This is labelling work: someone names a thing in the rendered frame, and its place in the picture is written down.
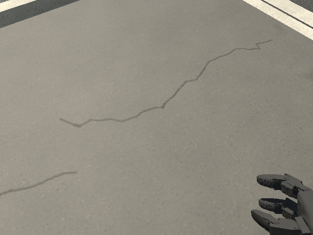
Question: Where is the robot right hand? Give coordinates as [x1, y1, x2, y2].
[251, 173, 313, 235]

